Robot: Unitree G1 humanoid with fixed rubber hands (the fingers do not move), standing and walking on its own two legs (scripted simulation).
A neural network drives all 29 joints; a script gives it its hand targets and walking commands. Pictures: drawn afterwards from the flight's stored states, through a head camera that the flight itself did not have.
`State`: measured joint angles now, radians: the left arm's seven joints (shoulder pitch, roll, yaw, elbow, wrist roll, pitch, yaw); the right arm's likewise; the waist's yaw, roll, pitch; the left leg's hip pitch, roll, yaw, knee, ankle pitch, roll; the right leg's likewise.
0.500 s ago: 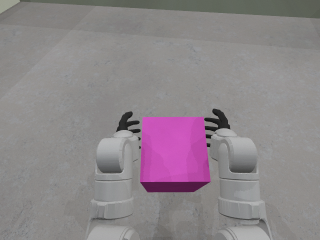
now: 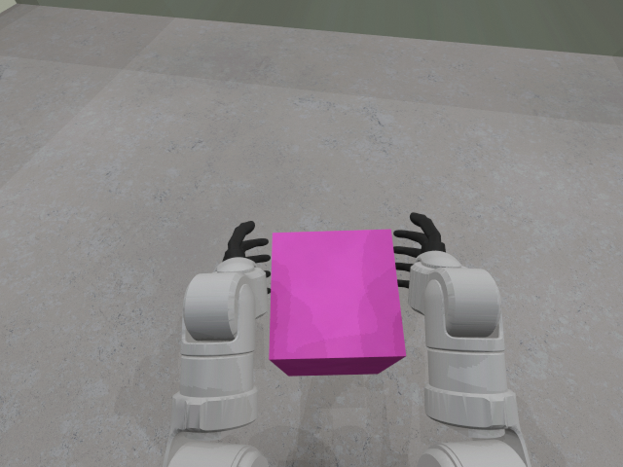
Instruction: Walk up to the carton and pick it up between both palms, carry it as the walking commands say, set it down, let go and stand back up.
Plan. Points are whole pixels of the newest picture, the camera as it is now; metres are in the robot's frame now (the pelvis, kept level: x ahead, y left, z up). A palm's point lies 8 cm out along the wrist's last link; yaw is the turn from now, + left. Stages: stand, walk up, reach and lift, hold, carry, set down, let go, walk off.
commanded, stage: carry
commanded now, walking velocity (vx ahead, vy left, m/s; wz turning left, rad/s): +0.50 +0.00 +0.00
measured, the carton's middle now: (332, 313) +0.33 +0.00 -0.03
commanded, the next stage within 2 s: none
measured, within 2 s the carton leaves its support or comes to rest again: neither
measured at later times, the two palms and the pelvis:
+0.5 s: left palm (258, 150) +0.54 +0.12 +0.09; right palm (405, 143) +0.55 -0.11 +0.10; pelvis +0.23 +0.00 +0.00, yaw +0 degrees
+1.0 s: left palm (262, 72) +0.76 +0.13 +0.09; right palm (383, 66) +0.77 -0.10 +0.10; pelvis +0.45 +0.01 +0.00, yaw +0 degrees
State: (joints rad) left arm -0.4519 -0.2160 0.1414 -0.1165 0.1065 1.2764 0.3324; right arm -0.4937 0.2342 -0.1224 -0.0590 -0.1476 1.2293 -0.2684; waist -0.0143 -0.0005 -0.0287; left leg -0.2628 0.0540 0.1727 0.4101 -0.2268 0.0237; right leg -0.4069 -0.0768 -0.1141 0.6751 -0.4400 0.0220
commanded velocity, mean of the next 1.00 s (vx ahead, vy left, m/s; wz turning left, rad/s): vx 0.42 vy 0.00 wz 0.00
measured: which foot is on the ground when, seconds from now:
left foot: down 0.00-0.08, up 0.10-0.28, down 0.30-0.56, up 0.58-0.76, down 0.78-1.00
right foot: up 0.00-0.02, down 0.04-0.32, up 0.34-0.52, down 0.54-0.78, up 0.80-1.00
